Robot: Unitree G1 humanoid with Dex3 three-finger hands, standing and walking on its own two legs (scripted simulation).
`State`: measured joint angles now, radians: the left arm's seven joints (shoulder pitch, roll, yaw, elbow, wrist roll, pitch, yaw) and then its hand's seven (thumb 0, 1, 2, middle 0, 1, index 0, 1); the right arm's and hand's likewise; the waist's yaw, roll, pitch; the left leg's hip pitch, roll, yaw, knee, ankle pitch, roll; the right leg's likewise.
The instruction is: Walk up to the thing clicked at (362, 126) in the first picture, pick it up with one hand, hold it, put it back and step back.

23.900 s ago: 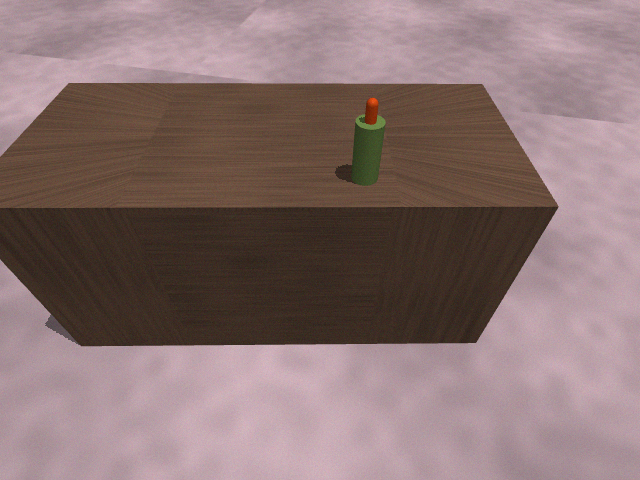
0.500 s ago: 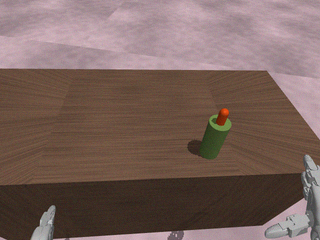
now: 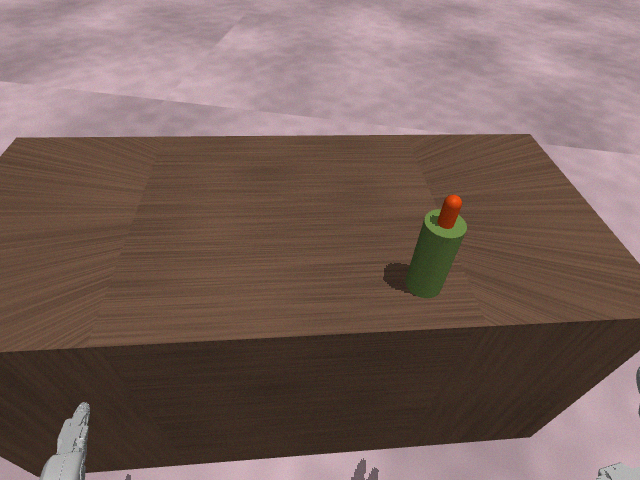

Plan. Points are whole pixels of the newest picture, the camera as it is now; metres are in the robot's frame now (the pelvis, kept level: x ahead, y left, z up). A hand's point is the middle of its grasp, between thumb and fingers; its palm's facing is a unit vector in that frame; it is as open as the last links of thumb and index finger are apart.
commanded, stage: sink last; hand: right
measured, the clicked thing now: (437, 245) +0.49 -0.19 +0.01
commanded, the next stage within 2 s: home in 0.02 s
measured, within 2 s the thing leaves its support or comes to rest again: neither
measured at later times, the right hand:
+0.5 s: hand (480, 477) +0.17 -0.19 -0.06, palm faces +0.10 +0.98 -0.16, open 17.5 cm
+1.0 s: hand (482, 460) +0.19 -0.20 -0.08, palm faces +0.07 +0.97 -0.22, open 17.6 cm
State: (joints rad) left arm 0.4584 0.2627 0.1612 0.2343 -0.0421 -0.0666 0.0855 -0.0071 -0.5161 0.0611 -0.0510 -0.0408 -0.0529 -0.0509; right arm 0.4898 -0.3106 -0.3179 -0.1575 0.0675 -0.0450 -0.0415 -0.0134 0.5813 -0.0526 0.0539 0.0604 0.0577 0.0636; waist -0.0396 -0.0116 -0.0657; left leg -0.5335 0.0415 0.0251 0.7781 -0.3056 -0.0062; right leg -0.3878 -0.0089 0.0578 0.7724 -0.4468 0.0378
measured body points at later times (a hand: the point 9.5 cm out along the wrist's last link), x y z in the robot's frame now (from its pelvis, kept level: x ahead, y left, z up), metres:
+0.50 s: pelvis +0.00 -0.02 -0.01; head +0.03 -0.03 +0.44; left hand +0.17 +0.20 -0.06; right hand +0.16 -0.24 -0.05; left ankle +0.06 +0.12 -0.71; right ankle -0.03 -0.15 -0.71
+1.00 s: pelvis +0.02 -0.03 -0.02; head +0.06 -0.03 +0.43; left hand +0.18 +0.21 -0.06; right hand +0.19 -0.25 -0.06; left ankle +0.06 +0.12 -0.71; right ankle -0.03 -0.15 -0.71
